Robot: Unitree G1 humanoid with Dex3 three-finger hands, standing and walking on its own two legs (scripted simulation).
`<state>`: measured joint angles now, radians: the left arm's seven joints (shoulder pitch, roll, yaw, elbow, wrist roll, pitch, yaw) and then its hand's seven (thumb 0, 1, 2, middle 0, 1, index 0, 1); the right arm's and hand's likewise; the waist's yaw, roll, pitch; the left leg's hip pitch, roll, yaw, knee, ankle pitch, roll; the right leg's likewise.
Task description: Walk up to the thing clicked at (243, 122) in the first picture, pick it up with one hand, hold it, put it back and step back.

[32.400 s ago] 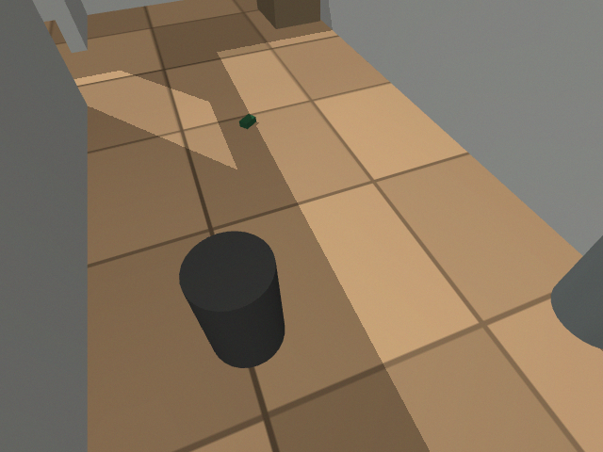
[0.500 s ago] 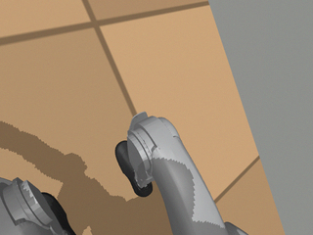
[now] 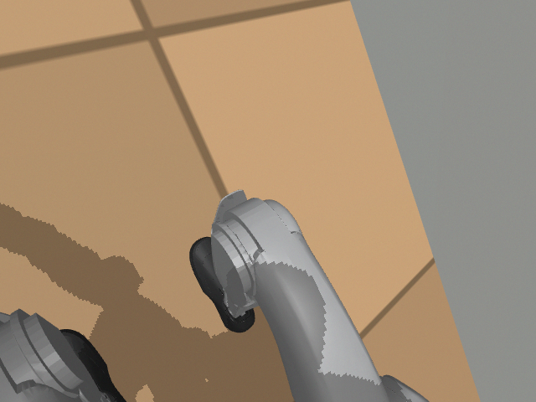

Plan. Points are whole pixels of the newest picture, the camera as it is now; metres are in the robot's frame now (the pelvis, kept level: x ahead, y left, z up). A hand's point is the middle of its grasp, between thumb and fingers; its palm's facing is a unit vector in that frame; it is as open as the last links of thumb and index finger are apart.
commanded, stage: close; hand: left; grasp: from above
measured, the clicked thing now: out of the picture +0.48 +0.32 -0.31
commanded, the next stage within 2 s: settle in 1.42 s
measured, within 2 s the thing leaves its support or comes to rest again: leaves its support in 1.78 s
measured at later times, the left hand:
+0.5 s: hand out of the picture +0.47 +0.32 -0.27, palm faces -0.28 -0.34 -0.90, open 12.3 cm
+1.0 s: hand out of the picture +0.47 +0.32 -0.27, palm faces -0.28 -0.34 -0.90, open 10.3 cm
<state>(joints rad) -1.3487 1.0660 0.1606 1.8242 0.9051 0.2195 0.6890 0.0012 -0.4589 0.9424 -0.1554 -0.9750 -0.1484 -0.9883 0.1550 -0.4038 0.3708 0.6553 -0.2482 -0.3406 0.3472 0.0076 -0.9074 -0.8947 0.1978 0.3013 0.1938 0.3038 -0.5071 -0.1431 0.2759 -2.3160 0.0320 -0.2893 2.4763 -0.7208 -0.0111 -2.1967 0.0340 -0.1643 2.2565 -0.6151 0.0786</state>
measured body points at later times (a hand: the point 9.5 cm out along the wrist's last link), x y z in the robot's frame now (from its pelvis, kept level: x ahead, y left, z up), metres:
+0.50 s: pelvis +0.00 +0.00 +0.00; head +0.32 +0.11 +0.29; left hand +0.49 +0.33 -0.22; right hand +0.00 -0.24 -0.03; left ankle +0.06 +0.13 -0.30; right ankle +0.13 -0.13 -0.30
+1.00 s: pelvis +0.00 +0.00 +0.00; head +0.32 +0.11 +0.29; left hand +0.49 +0.33 -0.22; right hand -0.01 -0.24 -0.03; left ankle +0.06 +0.13 -0.30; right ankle +0.13 -0.13 -0.29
